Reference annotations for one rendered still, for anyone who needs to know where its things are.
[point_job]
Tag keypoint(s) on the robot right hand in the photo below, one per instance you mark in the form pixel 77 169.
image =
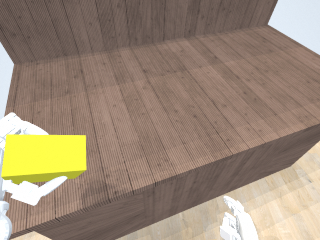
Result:
pixel 241 227

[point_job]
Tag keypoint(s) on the sponge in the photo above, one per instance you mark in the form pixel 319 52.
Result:
pixel 40 158

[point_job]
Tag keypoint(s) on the robot left hand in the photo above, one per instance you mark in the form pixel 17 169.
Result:
pixel 25 192

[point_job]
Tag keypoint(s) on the table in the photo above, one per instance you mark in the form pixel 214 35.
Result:
pixel 181 101

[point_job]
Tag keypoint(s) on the robot left forearm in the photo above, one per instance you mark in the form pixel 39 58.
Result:
pixel 5 222

